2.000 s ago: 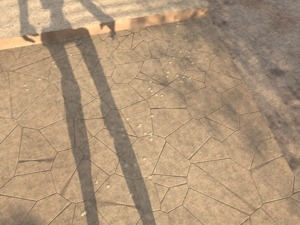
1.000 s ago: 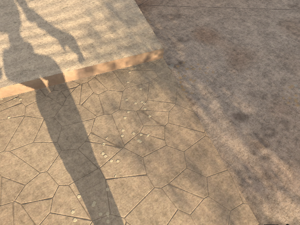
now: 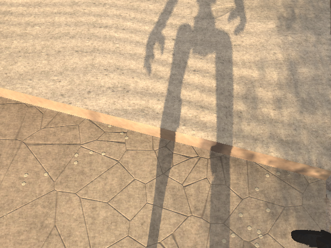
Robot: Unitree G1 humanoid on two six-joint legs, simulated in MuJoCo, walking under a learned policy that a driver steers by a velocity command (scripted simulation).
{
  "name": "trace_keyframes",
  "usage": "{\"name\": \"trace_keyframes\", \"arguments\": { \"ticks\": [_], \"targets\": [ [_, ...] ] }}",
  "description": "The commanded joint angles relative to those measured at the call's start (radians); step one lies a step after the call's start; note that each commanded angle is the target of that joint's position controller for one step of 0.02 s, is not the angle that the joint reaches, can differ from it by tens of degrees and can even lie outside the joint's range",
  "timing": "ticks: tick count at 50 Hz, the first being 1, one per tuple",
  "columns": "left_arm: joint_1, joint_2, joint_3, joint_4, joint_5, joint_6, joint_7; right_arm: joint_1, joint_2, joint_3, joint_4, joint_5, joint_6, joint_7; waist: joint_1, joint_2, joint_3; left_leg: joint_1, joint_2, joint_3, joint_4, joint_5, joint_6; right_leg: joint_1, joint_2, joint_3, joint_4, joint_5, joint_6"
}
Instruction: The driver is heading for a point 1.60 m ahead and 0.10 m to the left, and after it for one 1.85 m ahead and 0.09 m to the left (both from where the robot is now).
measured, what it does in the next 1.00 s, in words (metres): walks ahead, turning left: left foot, then right foot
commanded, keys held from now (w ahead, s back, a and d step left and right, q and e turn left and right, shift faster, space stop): w+q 0.34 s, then w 0.12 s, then no key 0.54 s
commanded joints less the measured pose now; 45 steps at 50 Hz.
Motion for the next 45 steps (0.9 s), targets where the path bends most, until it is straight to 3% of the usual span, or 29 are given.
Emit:
{"name": "trace_keyframes", "arguments": {
  "ticks": [1, 2, 3, 4, 5, 6, 7, 8, 9, 10, 11, 13, 17, 18, 21, 23, 25, 27, 28, 29, 30, 31, 32, 33, 34, 35, 40, 43, 45],
  "targets": [
    [-0.035, 0.204, 0.052, -0.049, -0.017, 0.002, 0.007, -0.071, -0.079, -0.025, -0.102, -0.003, -0.013, 0.012, -0.048, -0.119, 0.007, 0.068, -0.052, 0.071, -0.061, -0.09, 0.052, 0.011, -0.272, 0.056, 0.026, 0.731, -0.139],
    [-0.038, 0.221, 0.057, -0.049, -0.023, 0.008, 0.01, -0.017, -0.105, -0.039, -0.095, -0.007, -0.008, 0.01, -0.085, -0.136, -0.037, 0.158, -0.093, 0.102, -0.066, -0.139, 0.076, 0.02, -0.268, 0.035, 0.126, 0.909, -0.129],
    [-0.051, 0.224, 0.057, -0.052, -0.029, 0.016, 0.014, 0.115, -0.144, -0.063, -0.063, -0.006, -0.004, 0.004, -0.166, -0.124, -0.11, 0.337, -0.138, 0.124, -0.118, -0.114, 0.11, -0.015, -0.245, 0.004, 0.305, 0.998, -0.107],
    [-0.041, 0.195, 0.044, -0.06, -0.02, 0.014, 0.019, 0.294, -0.205, -0.097, -0.016, -0.003, 0.005, -0.011, -0.25, -0.086, -0.199, 0.628, -0.146, 0.073, -0.149, -0.07, 0.15, -0.187, -0.209, -0.011, 0.553, 0.883, -0.07],
    [0.038, 0.061, -0.001, -0.109, 0.035, 0.002, 0.01, 0.34, -0.322, -0.117, -0.007, 0.007, 0.005, -0.03, -0.181, 0.19, -0.286, 1.0, 0.125, -0.39, -0.154, -0.084, 0.292, -0.623, -0.078, 0.008, 0.932, 0.009, -0.008],
    [0.001, 0.071, -0.016, -0.14, 0.021, -0.035, -0.001, 0.351, -0.309, -0.102, -0.047, 0.003, -0.014, -0.023, -0.196, 0.181, -0.475, 1.113, 0.258, -0.848, -0.346, -0.314, 0.422, -0.807, 0.043, 0.25, 1.13, -0.293, 0.004],
    [-0.124, 0.155, 0.007, -0.164, -0.023, -0.055, -0.011, 0.331, -0.234, -0.08, -0.033, -0.007, -0.029, -0.016, -0.234, 0.071, -0.354, 1.036, 0.23, -0.73, -0.401, -0.319, 0.353, -0.902, -0.014, 0.305, 1.145, -0.195, -0.012],
    [-0.158, 0.147, 0.001, -0.179, -0.028, -0.067, -0.01, 0.284, -0.207, -0.07, -0.026, -0.007, -0.038, -0.017, -0.201, 0.045, -0.229, 0.889, 0.192, -0.602, -0.409, -0.254, 0.32, -0.901, -0.051, 0.289, 1.069, -0.1, -0.026],
    [-0.152, 0.141, 0.002, -0.164, -0.003, -0.069, -0.002, 0.214, -0.178, -0.059, -0.034, -0.008, -0.041, -0.019, -0.152, -0.018, -0.16, 0.74, 0.149, -0.5, -0.408, -0.143, 0.289, -0.839, -0.088, 0.288, 0.988, -0.035, -0.02],
    [-0.134, 0.15, 0.008, -0.158, 0.016, -0.061, 0.002, 0.164, -0.154, -0.05, -0.046, -0.016, -0.041, -0.022, -0.111, -0.002, -0.127, 0.625, 0.116, -0.429, -0.422, -0.034, 0.276, -0.762, -0.111, 0.292, 0.925, 0.005, -0.011],
    [-0.12, 0.151, 0.011, -0.154, 0.021, -0.05, 0.0, 0.139, -0.146, -0.045, -0.054, -0.024, -0.041, -0.026, -0.087, 0.019, -0.116, 0.554, 0.095, -0.399, -0.444, 0.017, 0.274, -0.708, -0.117, 0.292, 0.899, 0.028, -0.002],
    [-0.111, 0.121, 0.005, -0.147, 0.029, -0.03, 0.001, 0.138, -0.15, -0.046, -0.042, -0.02, -0.048, -0.036, -0.073, 0.018, -0.104, 0.474, 0.076, -0.343, -0.464, 0.113, 0.281, -0.672, -0.111, 0.272, 0.829, 0.057, 0.026],
    [-0.244, 0.072, -0.015, -0.18, 0.03, -0.02, 0.0, 0.196, -0.173, -0.052, -0.004, -0.012, -0.044, -0.06, -0.115, 0.021, -0.058, 0.41, 0.021, -0.265, -0.465, 0.096, 0.243, -0.674, -0.072, 0.262, 0.572, 0.274, 0.06],
    [-0.204, 0.03, -0.039, -0.16, 0.089, 0.028, -0.026, 0.264, -0.185, -0.05, 0.053, -0.043, -0.034, -0.041, -0.106, 0.062, -0.062, 0.391, -0.032, -0.209, -0.465, 0.107, 0.199, -0.61, -0.069, 0.187, 0.546, 0.301, 0.053],
    [-0.293, 0.042, -0.041, -0.182, 0.06, 0.049, -0.041, 0.303, -0.147, -0.04, 0.066, -0.041, -0.033, -0.027, -0.155, 0.067, -0.029, 0.399, -0.017, -0.229, -0.464, 0.051, 0.176, -0.57, -0.063, 0.181, 0.435, 0.379, 0.038],
    [-0.332, 0.061, -0.037, -0.198, 0.05, 0.039, -0.043, 0.322, -0.162, -0.043, 0.078, -0.048, -0.035, -0.03, -0.169, 0.054, -0.018, 0.463, 0.032, -0.277, -0.453, 0.032, 0.178, -0.566, -0.062, 0.194, 0.376, 0.352, 0.02],
    [-0.293, 0.077, -0.029, -0.191, 0.058, 0.025, -0.037, 0.319, -0.169, -0.044, 0.093, -0.052, -0.033, -0.044, -0.148, 0.045, -0.008, 0.534, 0.065, -0.305, -0.381, 0.19, 0.151, -0.524, -0.04, 0.207, 0.313, 0.272, -0.011],
    [-0.153, 0.086, -0.019, -0.144, 0.067, 0.004, -0.02, 0.303, -0.165, -0.041, 0.11, -0.042, -0.033, -0.056, -0.086, 0.028, -0.048, 0.585, 0.029, -0.28, -0.213, 0.421, 0.11, -0.378, 0.002, 0.189, 0.216, 0.241, -0.049],
    [-0.06, 0.109, -0.013, -0.123, 0.075, -0.013, -0.009, 0.306, -0.137, -0.031, 0.112, -0.035, -0.039, -0.057, -0.046, -0.009, -0.121, 0.56, -0.031, -0.24, -0.054, 0.403, 0.082, -0.225, -0.053, 0.228, 0.18, 0.34, -0.072],
    [0.046, 0.198, 0.001, -0.129, 0.079, -0.022, 0.002, 0.376, -0.077, -0.015, 0.086, -0.029, -0.042, -0.06, -0.052, -0.17, -0.271, 0.429, -0.111, -0.171, 0.201, 0.039, 0.045, 0.011, -0.303, 0.472, 0.235, 0.632, -0.135],
    [0.05, 0.264, 0.03, -0.107, 0.052, 0.001, -0.001, 0.488, -0.08, -0.021, 0.111, -0.015, -0.032, -0.065, -0.078, -0.369, -0.329, 0.22, -0.258, -0.081, 0.429, -0.52, 0.011, 0.115, -0.444, 0.777, 0.156, 0.851, -0.287],
    [0.028, 0.168, 0.008, -0.112, 0.018, 0.011, -0.011, 0.45, -0.127, -0.027, 0.146, -0.046, -0.015, -0.072, -0.085, -0.161, -0.26, 0.183, -0.21, -0.155, 0.495, -0.518, 0.013, 0.037, -0.403, 0.737, 0.137, 0.796, -0.278],
    [-0.032, 0.095, -0.013, -0.113, 0.015, 0.012, -0.013, 0.381, -0.115, -0.026, 0.148, -0.048, -0.009, -0.065, -0.093, -0.102, -0.179, 0.184, -0.186, -0.155, 0.488, -0.467, 0.009, -0.043, -0.352, 0.603, 0.129, 0.771, -0.252],
    [-0.068, 0.051, -0.028, -0.109, 0.019, 0.013, -0.012, 0.338, -0.098, -0.02, 0.145, -0.044, -0.003, -0.06, -0.098, -0.095, -0.135, 0.196, -0.157, -0.147, 0.445, -0.434, 0.003, -0.099, -0.309, 0.504, 0.104, 0.806, -0.225],
    [-0.085, 0.034, -0.036, -0.098, 0.015, 0.01, -0.008, 0.306, -0.087, -0.018, 0.141, -0.049, 0.007, -0.055, -0.106, -0.128, -0.102, 0.218, -0.133, -0.136, 0.392, -0.406, -0.005, -0.147, -0.271, 0.431, 0.082, 0.833, -0.209],
    [-0.093, 0.033, -0.038, -0.086, 0.019, 0.007, -0.005, 0.313, -0.078, -0.015, 0.152, -0.053, 0.017, -0.051, -0.116, -0.157, -0.105, 0.267, -0.132, -0.118, 0.367, -0.373, -0.015, -0.181, -0.239, 0.38, 0.075, 0.876, -0.199],
    [-0.103, 0.047, -0.047, -0.033, 0.029, 0.004, 0.0, 0.286, -0.028, 0.013, 0.189, -0.048, 0.036, -0.054, -0.132, -0.173, -0.14, 0.384, -0.114, -0.052, 0.086, -0.315, -0.042, -0.209, -0.194, 0.262, 0.082, 0.949, -0.207],
    [-0.076, 0.064, -0.045, -0.003, 0.031, 0.026, -0.003, 0.242, -0.034, 0.021, 0.21, -0.041, 0.046, -0.062, -0.103, -0.2, -0.144, 0.451, -0.104, -0.011, -0.055, -0.257, -0.039, -0.223, -0.187, 0.272, 0.083, 0.764, -0.202],
    [-0.1, 0.069, -0.045, 0.005, 0.024, 0.044, -0.002, 0.23, -0.029, 0.027, 0.226, -0.044, 0.046, -0.064, -0.12, -0.168, -0.117, 0.531, -0.098, 0.005, -0.196, -0.174, -0.023, -0.287, -0.178, 0.289, 0.084, 0.504, -0.18]
  ]
}}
